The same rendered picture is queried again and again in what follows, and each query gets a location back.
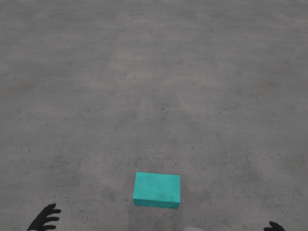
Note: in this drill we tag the robot right hand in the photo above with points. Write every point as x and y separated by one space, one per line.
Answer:
275 227

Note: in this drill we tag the carton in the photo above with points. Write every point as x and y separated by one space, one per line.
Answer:
157 190

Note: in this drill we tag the robot left hand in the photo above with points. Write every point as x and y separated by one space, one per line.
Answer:
42 218

